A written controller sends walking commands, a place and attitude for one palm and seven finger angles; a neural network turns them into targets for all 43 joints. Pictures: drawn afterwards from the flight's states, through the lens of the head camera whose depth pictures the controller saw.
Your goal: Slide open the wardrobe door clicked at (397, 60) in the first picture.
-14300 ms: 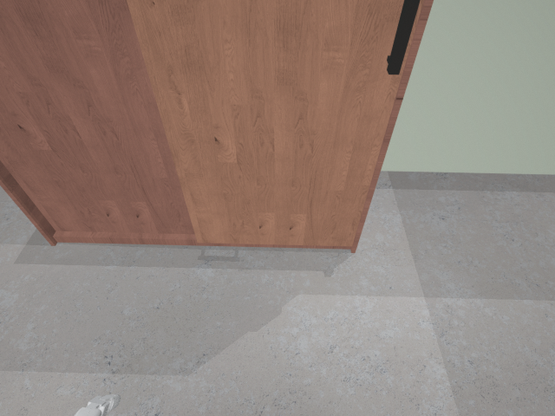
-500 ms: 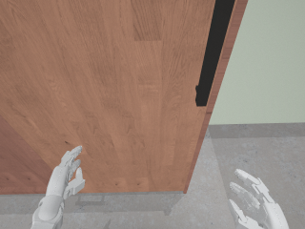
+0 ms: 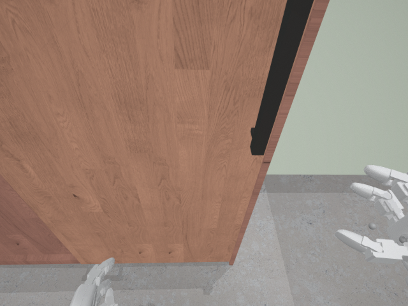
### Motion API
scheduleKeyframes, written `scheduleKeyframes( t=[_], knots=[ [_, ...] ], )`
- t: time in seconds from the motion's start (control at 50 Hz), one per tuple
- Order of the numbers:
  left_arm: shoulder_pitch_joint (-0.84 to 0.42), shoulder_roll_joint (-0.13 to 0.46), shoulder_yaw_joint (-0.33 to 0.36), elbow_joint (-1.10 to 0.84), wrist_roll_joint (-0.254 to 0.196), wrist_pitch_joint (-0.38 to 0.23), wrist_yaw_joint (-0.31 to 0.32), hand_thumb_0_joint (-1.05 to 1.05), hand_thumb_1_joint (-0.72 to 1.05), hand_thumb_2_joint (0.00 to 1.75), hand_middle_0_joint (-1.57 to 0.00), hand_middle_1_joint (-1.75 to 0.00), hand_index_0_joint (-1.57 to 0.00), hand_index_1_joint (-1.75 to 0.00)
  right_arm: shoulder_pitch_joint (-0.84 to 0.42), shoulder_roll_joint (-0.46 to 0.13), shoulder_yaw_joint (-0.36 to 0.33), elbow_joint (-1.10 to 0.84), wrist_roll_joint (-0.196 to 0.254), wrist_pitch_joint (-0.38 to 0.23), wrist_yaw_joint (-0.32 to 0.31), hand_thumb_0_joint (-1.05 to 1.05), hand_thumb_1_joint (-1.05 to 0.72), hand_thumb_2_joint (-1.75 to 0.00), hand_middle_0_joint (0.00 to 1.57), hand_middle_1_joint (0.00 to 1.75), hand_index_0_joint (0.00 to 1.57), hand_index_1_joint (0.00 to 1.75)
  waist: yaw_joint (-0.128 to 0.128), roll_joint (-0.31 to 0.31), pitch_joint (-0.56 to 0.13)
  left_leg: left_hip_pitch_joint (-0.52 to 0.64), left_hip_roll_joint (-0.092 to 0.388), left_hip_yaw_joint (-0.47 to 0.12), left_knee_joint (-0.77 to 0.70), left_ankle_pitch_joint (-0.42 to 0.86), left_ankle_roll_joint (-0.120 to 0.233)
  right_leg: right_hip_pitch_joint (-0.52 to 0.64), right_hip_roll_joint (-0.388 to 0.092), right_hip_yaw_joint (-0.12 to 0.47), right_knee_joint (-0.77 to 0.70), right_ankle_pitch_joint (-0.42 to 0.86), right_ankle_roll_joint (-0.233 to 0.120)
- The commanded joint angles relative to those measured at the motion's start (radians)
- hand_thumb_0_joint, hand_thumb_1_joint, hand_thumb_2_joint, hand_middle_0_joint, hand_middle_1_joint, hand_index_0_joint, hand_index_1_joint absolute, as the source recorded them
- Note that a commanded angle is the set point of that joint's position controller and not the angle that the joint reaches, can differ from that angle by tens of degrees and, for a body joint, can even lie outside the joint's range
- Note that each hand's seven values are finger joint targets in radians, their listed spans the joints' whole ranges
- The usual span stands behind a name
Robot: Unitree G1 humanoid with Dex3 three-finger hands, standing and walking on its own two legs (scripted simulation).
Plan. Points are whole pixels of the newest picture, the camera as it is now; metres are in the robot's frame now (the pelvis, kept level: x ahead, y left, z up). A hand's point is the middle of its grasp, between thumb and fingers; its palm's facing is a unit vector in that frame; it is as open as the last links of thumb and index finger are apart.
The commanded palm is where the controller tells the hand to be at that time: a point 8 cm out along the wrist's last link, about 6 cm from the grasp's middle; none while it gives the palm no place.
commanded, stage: raise the hand with hooked fingers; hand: right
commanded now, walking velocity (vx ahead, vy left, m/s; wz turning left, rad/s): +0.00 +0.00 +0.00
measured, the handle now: (271, 81) +0.43 -0.09 +0.26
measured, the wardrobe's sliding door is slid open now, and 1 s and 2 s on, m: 0.00 0.00 0.00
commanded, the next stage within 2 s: move the hooked fingers beside the handle in 1.16 s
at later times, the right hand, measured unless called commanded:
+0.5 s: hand (407, 176) +0.27 -0.27 +0.21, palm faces +0.05 +0.99 -0.16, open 13.9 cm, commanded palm +0.23 -0.31 +0.24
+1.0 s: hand out of the picture +0.27 -0.26 +0.26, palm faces +0.02 +0.99 -0.17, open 13.9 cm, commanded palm +0.25 -0.32 +0.27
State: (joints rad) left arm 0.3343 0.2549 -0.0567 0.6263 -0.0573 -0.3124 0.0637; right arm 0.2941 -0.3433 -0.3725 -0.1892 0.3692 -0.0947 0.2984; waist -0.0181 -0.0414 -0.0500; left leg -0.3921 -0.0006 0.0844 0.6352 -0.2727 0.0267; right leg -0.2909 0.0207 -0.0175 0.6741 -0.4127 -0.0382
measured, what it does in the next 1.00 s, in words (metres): stands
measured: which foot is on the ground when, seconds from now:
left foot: down 0.00-1.00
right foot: down 0.00-1.00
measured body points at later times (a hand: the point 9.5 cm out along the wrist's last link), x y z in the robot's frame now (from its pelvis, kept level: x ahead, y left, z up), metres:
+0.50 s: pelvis +0.00 +0.00 +0.01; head -0.01 +0.03 +0.46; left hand +0.22 +0.20 -0.05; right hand +0.26 -0.32 +0.22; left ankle +0.04 +0.11 -0.72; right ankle -0.04 -0.09 -0.72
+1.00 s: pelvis +0.01 +0.01 +0.01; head -0.02 +0.02 +0.46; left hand +0.21 +0.23 -0.04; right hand +0.27 -0.31 +0.27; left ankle +0.04 +0.11 -0.72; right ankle -0.04 -0.09 -0.72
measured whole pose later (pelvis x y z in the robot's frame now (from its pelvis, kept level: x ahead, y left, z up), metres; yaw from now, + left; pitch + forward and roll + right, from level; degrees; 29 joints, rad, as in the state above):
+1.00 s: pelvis +0.01 +0.01 +0.01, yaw +0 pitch -3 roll +1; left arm 0.21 0.29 -0.09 0.60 -0.09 -0.20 0.08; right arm -0.16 -0.54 -0.53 -0.08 0.36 0.30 0.48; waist -0.04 -0.06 -0.04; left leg -0.21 -0.01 0.09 0.50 -0.23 0.03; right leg -0.10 0.02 -0.01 0.51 -0.35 -0.03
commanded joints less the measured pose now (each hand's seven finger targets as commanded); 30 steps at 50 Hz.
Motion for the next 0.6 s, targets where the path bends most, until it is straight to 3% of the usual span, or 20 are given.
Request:
scheduleKeyframes(
  t=[0.0,0.04,0.08,0.14,0.18,0.24,0.28,0.3,0.34,0.38,0.42,0.46,0.5,0.52,0.58],
  knots=[
    [-0.168,0.141,0.054,-0.158,-0.015,-0.097,0.025,0.00,0.90,0.90,-0.20,-0.30,-0.20,-0.30,-0.195,-0.127,0.023,-0.123,-0.016,0.000,0.052,0.00,0.22,-0.42,0.28,1.02,0.28,1.02,0.004,-0.025,-0.050,0.129,0.012,-0.019,-0.095,0.145,-0.011,-0.024,-0.038,0.059,-0.152,0.279,0.030],
    [-0.179,0.148,0.056,-0.160,-0.022,-0.096,0.042,0.00,0.90,0.90,-0.20,-0.30,-0.20,-0.30,-0.292,-0.199,-0.010,-0.136,-0.028,0.051,0.071,0.00,0.27,-0.40,0.28,1.05,0.28,1.05,-0.001,-0.011,-0.043,0.134,0.015,-0.024,-0.120,0.071,-0.013,-0.016,-0.036,0.071,-0.178,0.216,0.019],
    [-0.198,0.151,0.053,-0.164,-0.020,-0.087,0.054,0.00,0.90,0.90,-0.20,-0.30,-0.20,-0.30,-0.355,-0.301,-0.091,-0.165,-0.037,0.084,0.065,0.00,0.31,-0.38,0.29,1.08,0.29,1.08,-0.020,-0.005,-0.055,0.166,0.015,-0.029,-0.135,0.048,-0.010,0.006,-0.034,0.078,-0.193,0.215,0.012],
    [-0.223,0.128,0.037,-0.176,-0.012,-0.081,0.056,0.00,0.90,0.90,-0.20,-0.30,-0.20,-0.30,-0.452,-0.359,-0.175,-0.241,-0.019,0.078,0.054,0.00,0.38,-0.35,0.29,1.12,0.29,1.12,-0.041,-0.063,-0.159,0.255,0.018,-0.021,-0.129,0.136,-0.004,0.074,-0.028,0.085,-0.210,0.307,0.023],
    [-0.229,0.120,0.030,-0.172,-0.009,-0.077,0.052,0.00,0.90,0.90,-0.20,-0.30,-0.20,-0.30,-0.461,-0.389,-0.225,-0.252,0.006,0.067,0.051,0.00,0.43,-0.33,0.29,1.15,0.29,1.15,-0.056,-0.064,-0.192,0.299,0.011,-0.017,-0.129,0.220,-0.001,0.111,-0.027,0.081,-0.208,0.386,0.031],
    [-0.237,0.117,0.015,-0.151,-0.016,-0.065,0.046,0.00,0.90,0.90,-0.20,-0.30,-0.20,-0.30,-0.498,-0.331,-0.184,-0.122,0.024,0.108,0.080,0.00,0.50,-0.30,0.30,1.20,0.30,1.20,-0.042,-0.111,-0.089,0.259,0.009,-0.012,-0.144,0.260,0.003,0.112,-0.029,0.078,-0.226,0.400,0.043],
    [-0.235,0.127,0.015,-0.141,-0.026,-0.044,0.044,0.00,0.90,0.90,-0.20,-0.30,-0.20,-0.30,-0.496,-0.310,-0.154,0.006,0.019,0.182,0.107,0.00,0.50,-0.30,0.30,1.20,0.30,1.20,-0.036,-0.078,-0.002,0.227,0.012,-0.021,-0.170,0.234,0.005,0.086,-0.032,0.073,-0.237,0.349,0.036],
    [-0.236,0.135,0.014,-0.137,-0.033,-0.028,0.042,0.00,0.90,0.90,-0.20,-0.30,-0.20,-0.30,-0.532,-0.298,-0.119,0.031,0.004,0.219,0.119,0.00,0.50,-0.30,0.30,1.20,0.30,1.20,-0.019,-0.057,0.031,0.204,0.013,-0.018,-0.176,0.228,0.001,0.076,-0.033,0.070,-0.243,0.337,0.032],
    [-0.247,0.143,0.017,-0.155,-0.035,-0.009,0.042,0.00,0.90,0.90,-0.20,-0.30,-0.20,-0.30,-0.577,-0.321,-0.108,0.050,-0.025,0.274,0.126,0.00,0.50,-0.30,0.30,1.20,0.30,1.20,-0.019,-0.027,0.026,0.197,0.016,-0.019,-0.176,0.203,-0.003,0.059,-0.031,0.068,-0.240,0.317,0.023],
    [-0.264,0.144,0.019,-0.172,-0.038,0.010,0.041,0.00,0.90,0.90,-0.20,-0.30,-0.20,-0.30,-0.607,-0.361,-0.126,0.045,-0.034,0.315,0.132,0.00,0.50,-0.30,0.30,1.20,0.30,1.20,-0.026,0.002,-0.021,0.218,0.018,-0.029,-0.175,0.208,-0.002,0.080,-0.029,0.071,-0.232,0.325,0.020],
    [-0.289,0.140,0.015,-0.194,-0.037,0.021,0.039,0.00,0.90,0.90,-0.20,-0.30,-0.20,-0.30,-0.719,-0.441,-0.177,-0.042,-0.033,0.335,0.146,0.00,0.50,-0.30,0.30,1.20,0.30,1.20,-0.035,-0.026,-0.158,0.283,0.024,-0.036,-0.168,0.241,-0.004,0.127,-0.021,0.072,-0.229,0.359,0.014],
    [-0.310,0.126,0.005,-0.211,-0.033,0.021,0.038,0.00,0.90,0.90,-0.20,-0.30,-0.20,-0.30,-0.816,-0.524,-0.244,-0.135,-0.017,0.327,0.161,0.00,0.50,-0.30,0.30,1.20,0.30,1.20,-0.046,-0.055,-0.268,0.346,0.025,-0.038,-0.165,0.277,-0.004,0.175,-0.016,0.078,-0.229,0.400,0.013],
    [-0.317,0.113,-0.005,-0.212,-0.026,0.021,0.035,0.00,0.90,0.90,-0.20,-0.30,-0.20,-0.30,-0.827,-0.579,-0.311,-0.178,0.000,0.296,0.158,0.00,0.50,-0.30,0.30,1.20,0.30,1.20,-0.057,-0.073,-0.307,0.397,0.022,-0.038,-0.166,0.333,0.000,0.185,-0.013,0.075,-0.227,0.455,0.014],
    [-0.312,0.107,-0.007,-0.207,-0.024,0.020,0.035,0.00,0.90,0.90,-0.20,-0.30,-0.20,-0.30,-0.822,-0.583,-0.327,-0.165,0.006,0.285,0.157,0.00,0.50,-0.30,0.30,1.20,0.30,1.20,-0.058,-0.071,-0.305,0.400,0.020,-0.033,-0.168,0.349,0.002,0.190,-0.014,0.075,-0.231,0.468,0.016],
    [-0.297,0.122,-0.004,-0.166,-0.028,0.030,0.028,0.00,0.90,0.90,-0.20,-0.30,-0.20,-0.30,-0.796,-0.573,-0.332,0.028,0.008,0.312,0.160,0.00,0.50,-0.30,0.30,1.20,0.30,1.20,-0.053,-0.055,-0.167,0.346,0.026,-0.038,-0.201,0.325,0.004,0.140,-0.022,0.071,-0.241,0.424,0.014]
  ],
)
